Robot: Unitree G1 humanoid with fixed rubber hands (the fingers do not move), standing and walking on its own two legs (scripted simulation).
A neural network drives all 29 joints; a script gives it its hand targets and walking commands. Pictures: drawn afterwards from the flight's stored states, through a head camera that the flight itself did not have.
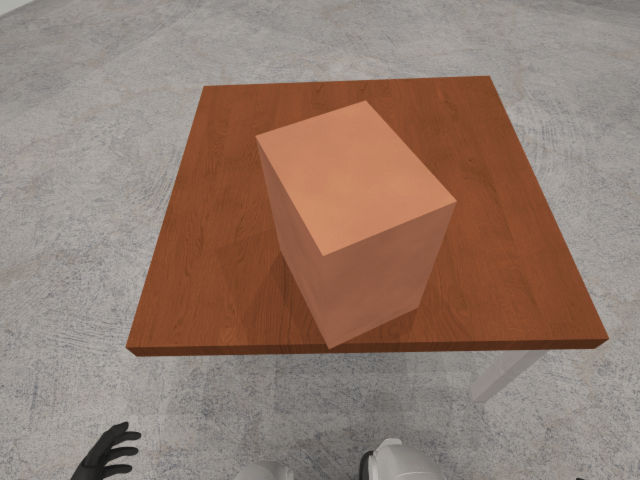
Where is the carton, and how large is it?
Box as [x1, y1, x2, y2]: [255, 100, 456, 348]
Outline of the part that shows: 365,100 255,136 280,249 328,348 417,307 456,200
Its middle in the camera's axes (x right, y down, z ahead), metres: +0.04 -0.01 +0.62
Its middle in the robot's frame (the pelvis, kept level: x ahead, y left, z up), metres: +0.48 -0.03 -0.04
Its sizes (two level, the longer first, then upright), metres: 0.226 0.177 0.288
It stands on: a table, 0.56 m high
